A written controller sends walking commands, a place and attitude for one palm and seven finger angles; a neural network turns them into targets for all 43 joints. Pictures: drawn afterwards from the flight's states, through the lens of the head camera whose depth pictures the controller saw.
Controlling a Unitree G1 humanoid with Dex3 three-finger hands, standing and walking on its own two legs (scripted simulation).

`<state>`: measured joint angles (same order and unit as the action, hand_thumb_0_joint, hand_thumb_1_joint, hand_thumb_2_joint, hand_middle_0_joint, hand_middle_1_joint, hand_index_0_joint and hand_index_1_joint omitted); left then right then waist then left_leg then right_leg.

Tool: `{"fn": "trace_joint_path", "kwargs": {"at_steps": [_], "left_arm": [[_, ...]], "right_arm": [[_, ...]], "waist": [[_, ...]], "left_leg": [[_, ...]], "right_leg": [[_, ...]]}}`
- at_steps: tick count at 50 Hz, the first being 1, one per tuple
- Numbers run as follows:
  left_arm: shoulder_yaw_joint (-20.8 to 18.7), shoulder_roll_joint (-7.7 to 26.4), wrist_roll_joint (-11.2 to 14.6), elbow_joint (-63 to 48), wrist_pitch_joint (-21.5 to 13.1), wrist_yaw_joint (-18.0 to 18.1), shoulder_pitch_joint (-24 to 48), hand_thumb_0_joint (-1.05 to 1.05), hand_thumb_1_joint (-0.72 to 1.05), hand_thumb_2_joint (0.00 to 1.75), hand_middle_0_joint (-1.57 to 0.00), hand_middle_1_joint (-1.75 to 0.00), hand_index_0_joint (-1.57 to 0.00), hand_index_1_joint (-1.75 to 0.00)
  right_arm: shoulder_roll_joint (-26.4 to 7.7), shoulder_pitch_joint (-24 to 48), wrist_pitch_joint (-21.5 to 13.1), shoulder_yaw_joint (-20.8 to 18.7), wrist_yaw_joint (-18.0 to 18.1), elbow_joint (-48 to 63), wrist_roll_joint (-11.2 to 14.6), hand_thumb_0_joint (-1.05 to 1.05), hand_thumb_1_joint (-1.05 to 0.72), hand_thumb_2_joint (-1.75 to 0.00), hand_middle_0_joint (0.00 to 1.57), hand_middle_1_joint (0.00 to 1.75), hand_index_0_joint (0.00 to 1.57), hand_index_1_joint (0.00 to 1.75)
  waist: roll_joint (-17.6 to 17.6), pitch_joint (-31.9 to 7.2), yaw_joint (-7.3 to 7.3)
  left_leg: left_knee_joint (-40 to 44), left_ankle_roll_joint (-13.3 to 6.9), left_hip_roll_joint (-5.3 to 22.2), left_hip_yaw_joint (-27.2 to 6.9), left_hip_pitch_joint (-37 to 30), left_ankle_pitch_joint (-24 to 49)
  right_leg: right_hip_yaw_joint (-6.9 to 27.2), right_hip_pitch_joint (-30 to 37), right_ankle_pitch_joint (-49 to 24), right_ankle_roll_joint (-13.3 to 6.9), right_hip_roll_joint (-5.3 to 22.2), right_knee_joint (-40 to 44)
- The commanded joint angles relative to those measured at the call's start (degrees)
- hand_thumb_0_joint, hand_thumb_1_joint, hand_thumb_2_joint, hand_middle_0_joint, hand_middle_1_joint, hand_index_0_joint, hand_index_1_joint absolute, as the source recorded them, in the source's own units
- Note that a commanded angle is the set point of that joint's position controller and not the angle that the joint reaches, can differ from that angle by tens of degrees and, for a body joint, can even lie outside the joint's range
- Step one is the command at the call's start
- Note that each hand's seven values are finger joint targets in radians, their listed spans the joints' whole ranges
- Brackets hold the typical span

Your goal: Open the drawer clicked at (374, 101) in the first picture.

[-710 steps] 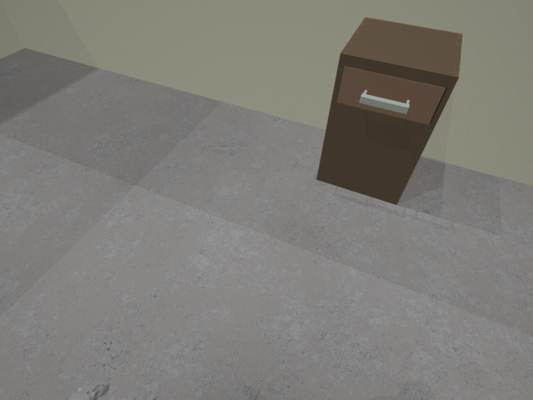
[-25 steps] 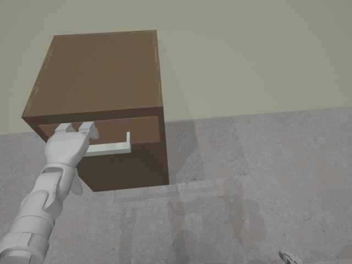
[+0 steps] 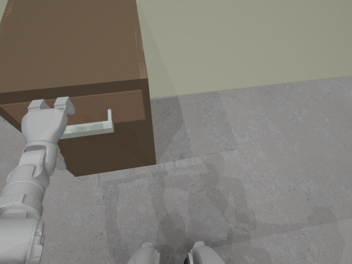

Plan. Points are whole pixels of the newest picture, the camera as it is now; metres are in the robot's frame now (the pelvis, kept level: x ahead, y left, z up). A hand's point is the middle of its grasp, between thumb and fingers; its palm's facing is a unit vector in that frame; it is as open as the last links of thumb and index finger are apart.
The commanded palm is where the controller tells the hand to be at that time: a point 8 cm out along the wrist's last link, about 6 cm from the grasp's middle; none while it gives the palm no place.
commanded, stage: move the hooked fingers above the handle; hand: left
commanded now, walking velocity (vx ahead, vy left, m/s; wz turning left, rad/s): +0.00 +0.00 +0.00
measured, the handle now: (82, 123) +0.52 +0.29 -0.13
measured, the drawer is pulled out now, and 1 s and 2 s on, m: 0.00 0.00 0.00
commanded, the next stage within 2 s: none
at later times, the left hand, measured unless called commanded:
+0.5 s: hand (69, 133) +0.46 +0.30 -0.09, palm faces -0.06 -0.03 -1.00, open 13.8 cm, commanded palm +0.45 +0.26 -0.02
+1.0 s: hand (76, 135) +0.45 +0.27 -0.09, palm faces -0.10 -0.06 -0.99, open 13.8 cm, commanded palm +0.45 +0.27 -0.02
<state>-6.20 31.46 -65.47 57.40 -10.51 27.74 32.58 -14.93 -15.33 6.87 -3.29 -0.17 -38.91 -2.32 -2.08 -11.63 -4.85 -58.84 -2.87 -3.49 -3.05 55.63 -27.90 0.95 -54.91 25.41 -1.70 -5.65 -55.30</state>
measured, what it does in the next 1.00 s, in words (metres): stands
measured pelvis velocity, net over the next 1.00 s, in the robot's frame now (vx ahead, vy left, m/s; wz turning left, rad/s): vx -0.02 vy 0.00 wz -0.02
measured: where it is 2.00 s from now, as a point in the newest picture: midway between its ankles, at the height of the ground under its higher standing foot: outside the picture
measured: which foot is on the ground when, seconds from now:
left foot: down 0.00-1.00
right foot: down 0.00-1.00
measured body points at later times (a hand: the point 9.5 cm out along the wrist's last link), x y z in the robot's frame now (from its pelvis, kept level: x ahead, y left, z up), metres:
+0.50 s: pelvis -0.03 +0.02 -0.04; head +0.14 +0.05 +0.37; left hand +0.46 +0.29 -0.04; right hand -0.02 -0.25 -0.16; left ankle -0.02 +0.09 -0.67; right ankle +0.00 -0.11 -0.67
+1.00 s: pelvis -0.02 +0.00 -0.04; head +0.14 +0.03 +0.38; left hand +0.45 +0.27 -0.03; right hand +0.02 -0.28 -0.15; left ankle -0.02 +0.09 -0.67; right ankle +0.00 -0.11 -0.67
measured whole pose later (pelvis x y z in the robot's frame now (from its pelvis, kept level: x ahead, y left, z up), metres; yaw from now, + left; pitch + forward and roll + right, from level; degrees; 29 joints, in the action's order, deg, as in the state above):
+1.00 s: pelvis -0.02 +0.00 -0.04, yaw -1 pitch +31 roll -5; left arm -4.9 33.8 -65.3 61.6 -10.9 24.3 42.5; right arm -15.4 -16.5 5.5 -0.9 0.0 -38.4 -3.2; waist -2.4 -11.5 -7.5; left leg -70.3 -2.9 -3.1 -3.9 70.3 -30.5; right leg -1.2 -68.8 27.3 -1.3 -6.2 -65.1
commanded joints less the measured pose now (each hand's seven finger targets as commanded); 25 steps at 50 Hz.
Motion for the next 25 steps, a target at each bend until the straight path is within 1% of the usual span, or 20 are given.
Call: {"fn": "trace_joint_path", "kwargs": {"at_steps": [1, 2, 5, 6, 7, 8, 9, 11, 12, 13, 14, 16, 17, 19, 20, 21, 22, 23, 24, 25], "left_arm": [[-2.63, 15.04, 0.71, -4.26, 3.57, 3.13, 21.86, 0.0, -0.5, 0.3, -0.3, -1.2, -0.3, -1.2], [-2.82, 15.25, 0.81, -3.41, 4.13, 2.96, 21.37, 0.0, -0.5, 0.3, -0.3, -1.2, -0.3, -1.2], [-1.39, 14.5, 0.93, -3.62, 3.84, 1.88, 26.52, 0.0, -0.5, 0.3, -0.3, -1.2, -0.3, -1.2], [-1.46, 15.57, 0.45, -4.34, 3.21, 1.82, 29.23, 0.0, -0.5, 0.3, -0.3, -1.2, -0.3, -1.2], [-1.15, 15.07, 0.57, -4.72, 2.59, 1.77, 30.16, 0.0, -0.5, 0.3, -0.3, -1.2, -0.3, -1.2], [-2.27, 16.74, 0.06, -4.8, 1.98, 1.91, 31.2, 0.0, -0.5, 0.3, -0.3, -1.2, -0.3, -1.2], [-2.1, 16.52, -0.06, -4.91, 1.5, 2.16, 31.6, 0.0, -0.5, 0.3, -0.3, -1.2, -0.3, -1.2], [-4.12, 19.09, -0.78, -3.59, 1.25, 2.99, 32.29, 0.0, -0.5, 0.3, -0.3, -1.2, -0.3, -1.2], [-3.2, 17.78, -0.93, -2.42, 1.61, 3.49, 32.59, 0.0, -0.5, 0.3, -0.3, -1.2, -0.3, -1.2], [-4.41, 19.26, -1.5, -1.86, 2.0, 4.17, 32.96, 0.0, -0.5, 0.3, -0.3, -1.2, -0.3, -1.2], [-3.72, 18.05, -1.62, -0.02, 2.94, 4.67, 32.06, 0.0, -0.5, 0.3, -0.3, -1.2, -0.3, -1.2], [-4.33, 18.73, -2.09, 1.61, 4.75, 5.27, 33.24, 0.0, -0.5, 0.3, -0.3, -1.2, -0.3, -1.2], [-2.69, 16.59, -1.94, 2.58, 5.79, 5.2, 33.42, 0.0, -0.5, 0.3, -0.3, -1.2, -0.3, -1.2], [-2.77, 16.7, -1.2, 1.03, 7.24, 4.59, 32.98, 0.0, -0.5, 0.3, -0.3, -1.2, -0.3, -1.2], [-2.83, 16.85, -0.6, -1.0, 7.62, 3.89, 34.11, 0.0, -0.5, 0.3, -0.3, -1.2, -0.3, -1.2], [-1.68, 15.68, -0.25, -3.18, 7.95, 3.02, 34.77, 0.0, -0.5, 0.3, -0.3, -1.2, -0.3, -1.2], [-0.43, 13.94, 0.59, -4.38, 8.19, 2.05, 34.76, 0.0, -0.5, 0.3, -0.3, -1.2, -0.3, -1.2], [-1.12, 15.19, 1.14, -5.99, 8.16, 1.27, 35.36, 0.0, -0.5, 0.3, -0.3, -1.2, -0.3, -1.2], [-1.94, 16.64, 1.29, -7.81, 8.04, 0.58, 34.7, 0.0, -0.5, 0.3, -0.3, -1.2, -0.3, -1.2], [-1.6, 15.83, 1.65, -8.19, 8.01, 0.0, 34.53, 0.0, -0.5, 0.3, -0.3, -1.2, -0.3, -1.2]], "right_arm": [[-9.88, -7.85, -0.84, -2.92, -0.19, 3.75, -0.5, 0.0, -0.9, -0.9, 0.2, 0.3, 0.2, 0.3], [-10.13, -8.29, -0.68, -2.82, -0.33, 3.67, -0.61, 0.0, -0.9, -0.9, 0.2, 0.3, 0.2, 0.3], [-10.44, -8.58, -0.79, -2.72, -0.1, 3.33, -0.78, 0.0, -0.9, -0.9, 0.2, 0.3, 0.2, 0.3], [-10.7, -8.97, -0.86, -2.7, 0.05, 2.97, -0.8, 0.0, -0.9, -0.9, 0.2, 0.3, 0.2, 0.3], [-10.65, -9.41, -1.06, -2.69, 0.16, 2.61, -1.03, 0.0, -0.9, -0.9, 0.2, 0.3, 0.2, 0.3], [-10.84, -9.4, -1.08, -2.63, 0.24, 2.4, -1.15, 0.0, -0.9, -0.9, 0.2, 0.3, 0.2, 0.3], [-10.78, -9.41, -1.15, -2.56, 0.3, 2.21, -1.33, 0.0, -0.9, -0.9, 0.2, 0.3, 0.2, 0.3], [-11.09, -9.67, -1.02, -2.31, 0.24, 1.81, -1.64, 0.0, -0.9, -0.9, 0.2, 0.3, 0.2, 0.3], [-10.95, -9.65, -0.95, -2.16, 0.1, 1.75, -1.83, 0.0, -0.9, -0.9, 0.2, 0.3, 0.2, 0.3], [-11.05, -9.9, -0.86, -2.04, -0.03, 1.51, -1.96, 0.0, -0.9, -0.9, 0.2, 0.3, 0.2, 0.3], [-11.02, -9.93, -0.74, -1.93, -0.37, 1.67, -2.15, 0.0, -0.9, -0.9, 0.2, 0.3, 0.2, 0.3], [-11.41, -10.61, -0.38, -1.86, -0.91, 1.7, -2.21, 0.0, -0.9, -0.9, 0.2, 0.3, 0.2, 0.3], [-11.28, -10.68, -0.26, -1.8, -1.18, 1.99, -2.25, 0.0, -0.9, -0.9, 0.2, 0.3, 0.2, 0.3], [-11.56, -11.22, -0.15, -1.94, -1.6, 2.61, -2.02, 0.0, -0.9, -0.9, 0.2, 0.3, 0.2, 0.3], [-11.65, -11.2, -0.09, -2.05, -1.57, 2.92, -1.87, 0.0, -0.9, -0.9, 0.2, 0.3, 0.2, 0.3], [-11.52, -11.91, 0.02, -2.24, -1.58, 3.03, -1.64, 0.0, -0.9, -0.9, 0.2, 0.3, 0.2, 0.3], [-11.32, -12.13, 0.06, -2.45, -1.59, 2.89, -1.53, 0.0, -0.9, -0.9, 0.2, 0.3, 0.2, 0.3], [-11.39, -12.44, 0.04, -2.41, -1.45, 2.61, -1.45, 0.0, -0.9, -0.9, 0.2, 0.3, 0.2, 0.3], [-11.41, -12.47, 0.07, -2.25, -1.16, 2.75, -1.36, 0.0, -0.9, -0.9, 0.2, 0.3, 0.2, 0.3], [-11.26, -12.3, 0.13, -2.21, -0.93, 2.78, -1.29, 0.0, -0.9, -0.9, 0.2, 0.3, 0.2, 0.3]], "waist": [[-4.83, -25.09, -0.73], [-4.19, -25.62, -0.31], [-4.46, -26.63, -2.32], [-4.74, -26.93, -3.0], [-5.74, -27.62, -3.03], [-5.56, -27.47, -3.01], [-6.81, -27.92, -3.07], [-8.39, -27.75, -2.62], [-9.38, -26.48, -2.95], [-9.65, -26.7, -2.62], [-10.67, -25.99, -2.6], [-11.66, -26.75, -2.64], [-12.06, -26.66, -2.96], [-11.79, -30.69, -2.3], [-12.49, -32.91, -2.49], [-13.3, -35.25, -2.42], [-12.9, -36.32, -2.71], [-11.79, -36.94, -2.77], [-12.27, -37.66, -2.13], [-11.49, -37.4, -2.59]], "left_leg": [[3.35, 0.49, 2.38, 0.73, -16.05, 27.28], [3.14, 0.57, 2.55, 0.6, -16.61, 27.61], [1.75, 0.62, 3.21, -0.69, -17.25, 27.52], [1.27, 0.73, 3.5, -1.32, -17.4, 26.46], [0.59, 0.74, 3.58, -1.44, -17.64, 26.54], [0.3, 1.06, 3.82, -2.15, -17.29, 25.92], [-0.39, 1.02, 3.82, -1.96, -17.26, 26.16], [-1.32, 1.83, 4.2, -3.09, -16.87, 26.9], [-1.81, 2.12, 4.28, -3.29, -16.19, 26.35], [-2.39, 2.39, 4.45, -3.52, -15.66, 27.31], [-2.76, 2.73, 4.59, -3.82, -15.6, 27.75], [-3.58, 3.6, 5.35, -5.37, -16.43, 29.96], [-3.88, 3.8, 5.41, -5.54, -16.31, 29.63], [-3.78, 3.75, 5.69, -5.79, -18.57, 31.1], [-3.53, 4.32, 6.26, -6.99, -21.37, 33.74], [-3.49, 4.56, 6.63, -7.63, -23.99, 35.75], [-3.47, 4.48, 6.71, -7.62, -25.39, 36.24], [-3.21, 4.15, 6.71, -7.32, -25.56, 35.9], [-2.78, 4.11, 6.63, -7.16, -25.93, 36.6], [-2.62, 4.05, 6.8, -7.68, -26.43, 37.01]], "right_leg": [[-1.55, 8.19, -19.48, -1.18, 1.64, 2.96], [-1.81, 8.34, -19.36, -1.28, 1.43, 2.57], [-2.12, 4.61, -17.54, -1.07, 1.4, 1.67], [-2.31, 2.56, -15.9, -0.97, 1.34, 1.21], [-2.48, 1.71, -15.32, -1.08, 1.3, 0.59], [-2.75, 0.03, -13.78, -1.16, 1.27, -0.05], [-2.75, -0.92, -13.57, -1.21, 1.22, -0.59], [-3.34, -4.32, -11.79, -1.43, 1.2, -2.38], [-3.61, -6.14, -10.67, -1.54, 1.12, -2.83], [-3.86, -7.01, -10.9, -1.63, 1.16, -3.81], [-4.16, -8.35, -10.54, -1.68, 1.08, -4.3], [-4.73, -11.0, -10.31, -1.54, 1.27, -6.01], [-4.95, -11.74, -9.82, -1.56, 1.15, -6.23], [-5.06, -9.5, -11.09, -1.37, 1.06, -6.08], [-5.28, -9.54, -11.6, -1.23, 1.07, -6.39], [-5.34, -9.37, -11.85, -1.05, 1.06, -6.18], [-5.38, -8.6, -12.26, -0.93, 0.89, -5.5], [-5.29, -6.98, -12.84, -0.85, 0.79, -4.85], [-5.19, -5.47, -13.47, -0.93, 0.74, -4.66], [-5.25, -5.98, -13.21, -0.89, 0.7, -4.41]]}}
